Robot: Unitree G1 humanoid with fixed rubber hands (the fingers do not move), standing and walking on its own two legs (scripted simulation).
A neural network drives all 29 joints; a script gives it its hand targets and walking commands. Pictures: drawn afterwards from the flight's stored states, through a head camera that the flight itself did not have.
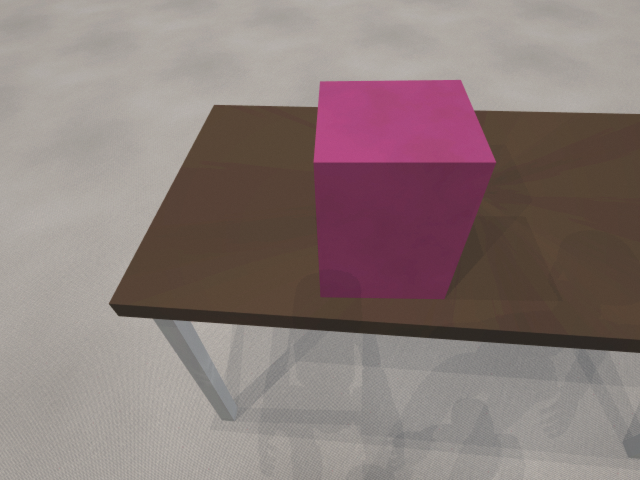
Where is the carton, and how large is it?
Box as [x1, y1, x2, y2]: [314, 80, 495, 298]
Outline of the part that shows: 460,80 320,81 314,150 314,181 320,296 444,298 495,163 494,158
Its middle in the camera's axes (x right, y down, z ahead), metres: +0.10 -0.06 +0.60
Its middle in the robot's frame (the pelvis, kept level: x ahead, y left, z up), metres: +0.51 -0.06 +0.06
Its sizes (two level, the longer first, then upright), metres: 0.203 0.193 0.276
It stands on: a table, 0.70 m high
